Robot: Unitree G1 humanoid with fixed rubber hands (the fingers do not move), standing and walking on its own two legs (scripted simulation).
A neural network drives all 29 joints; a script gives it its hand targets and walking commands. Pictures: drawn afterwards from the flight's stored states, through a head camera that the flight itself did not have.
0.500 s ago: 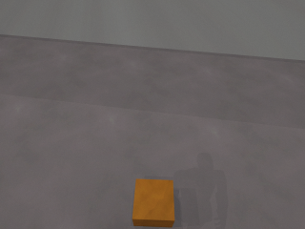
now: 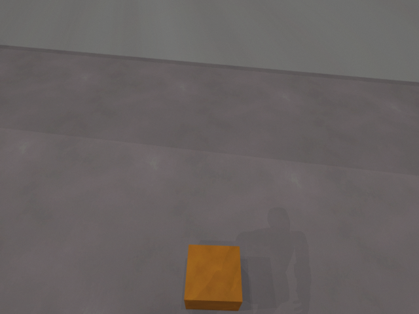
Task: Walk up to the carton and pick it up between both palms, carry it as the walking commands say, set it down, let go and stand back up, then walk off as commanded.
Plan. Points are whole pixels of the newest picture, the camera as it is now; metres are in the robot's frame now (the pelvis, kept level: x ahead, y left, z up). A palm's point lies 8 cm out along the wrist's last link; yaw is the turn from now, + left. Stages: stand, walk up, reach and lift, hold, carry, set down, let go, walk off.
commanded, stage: stand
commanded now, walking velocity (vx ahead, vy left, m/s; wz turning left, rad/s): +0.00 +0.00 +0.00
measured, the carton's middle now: (213, 277) +0.41 -0.02 -0.70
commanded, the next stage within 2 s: reach and lift in 0.04 s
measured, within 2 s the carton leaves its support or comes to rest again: neither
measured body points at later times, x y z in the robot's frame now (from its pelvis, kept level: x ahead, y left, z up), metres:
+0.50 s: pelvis -0.02 -0.01 -0.04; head +0.08 +0.00 +0.40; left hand +0.14 +0.22 -0.17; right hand +0.14 -0.24 -0.16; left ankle -0.03 +0.13 -0.75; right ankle -0.01 -0.14 -0.75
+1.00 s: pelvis -0.10 -0.01 -0.09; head +0.08 -0.01 +0.32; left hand +0.25 +0.21 -0.19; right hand +0.25 -0.24 -0.19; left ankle -0.03 +0.13 -0.75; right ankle -0.01 -0.14 -0.75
